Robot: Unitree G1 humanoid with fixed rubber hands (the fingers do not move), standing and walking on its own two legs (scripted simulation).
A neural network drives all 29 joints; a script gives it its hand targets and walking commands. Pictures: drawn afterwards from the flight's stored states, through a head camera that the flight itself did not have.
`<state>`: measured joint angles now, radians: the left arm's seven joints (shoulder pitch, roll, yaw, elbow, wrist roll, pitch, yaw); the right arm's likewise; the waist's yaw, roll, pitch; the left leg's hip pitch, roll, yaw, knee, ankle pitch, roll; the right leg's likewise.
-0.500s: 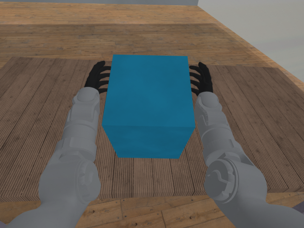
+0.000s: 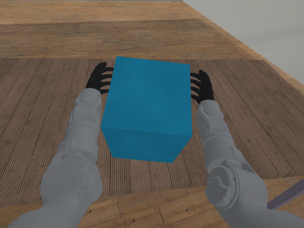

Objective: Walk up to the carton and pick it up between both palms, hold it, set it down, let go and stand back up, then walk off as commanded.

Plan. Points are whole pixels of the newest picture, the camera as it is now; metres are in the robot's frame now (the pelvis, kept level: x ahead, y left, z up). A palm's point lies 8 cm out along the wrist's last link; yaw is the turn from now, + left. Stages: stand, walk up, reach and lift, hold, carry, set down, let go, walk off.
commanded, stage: set down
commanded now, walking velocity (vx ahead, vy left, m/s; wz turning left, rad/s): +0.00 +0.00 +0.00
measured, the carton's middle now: (147, 115) +0.43 +0.00 +0.07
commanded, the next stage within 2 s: none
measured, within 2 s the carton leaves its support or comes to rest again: rests again in 1.56 s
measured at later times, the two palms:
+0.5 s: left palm (92, 92) +0.44 +0.15 +0.15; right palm (202, 97) +0.41 -0.15 +0.16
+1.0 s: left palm (91, 94) +0.45 +0.15 +0.14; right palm (200, 97) +0.41 -0.14 +0.16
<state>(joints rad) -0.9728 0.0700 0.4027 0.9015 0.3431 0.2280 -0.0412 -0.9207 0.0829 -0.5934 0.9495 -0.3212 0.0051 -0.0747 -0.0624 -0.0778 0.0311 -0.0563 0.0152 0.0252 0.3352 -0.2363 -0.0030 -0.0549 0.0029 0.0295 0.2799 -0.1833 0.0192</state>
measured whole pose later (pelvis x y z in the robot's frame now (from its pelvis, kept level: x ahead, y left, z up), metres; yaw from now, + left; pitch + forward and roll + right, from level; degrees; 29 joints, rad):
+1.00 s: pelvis +0.00 +0.00 +0.00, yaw +0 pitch -1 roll -1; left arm -0.99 0.05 0.61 0.93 0.43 0.09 -0.14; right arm -0.92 0.14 -0.64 0.84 -0.43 0.04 -0.05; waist -0.06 -0.11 0.05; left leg -0.07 0.02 0.04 0.33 -0.24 0.00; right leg -0.07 0.00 0.02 0.28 -0.18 0.02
